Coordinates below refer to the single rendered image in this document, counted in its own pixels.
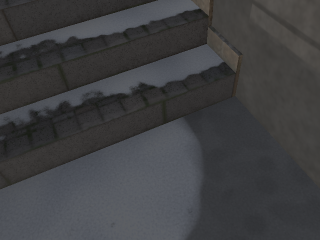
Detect stairs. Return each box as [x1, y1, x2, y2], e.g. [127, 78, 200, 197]
[0, 0, 236, 189]

